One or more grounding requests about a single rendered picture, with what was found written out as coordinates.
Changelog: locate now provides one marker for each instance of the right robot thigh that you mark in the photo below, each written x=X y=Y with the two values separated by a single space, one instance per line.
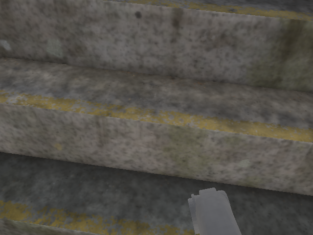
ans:
x=212 y=214

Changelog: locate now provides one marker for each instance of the right robot shin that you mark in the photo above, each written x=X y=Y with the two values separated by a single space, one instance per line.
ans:
x=223 y=193

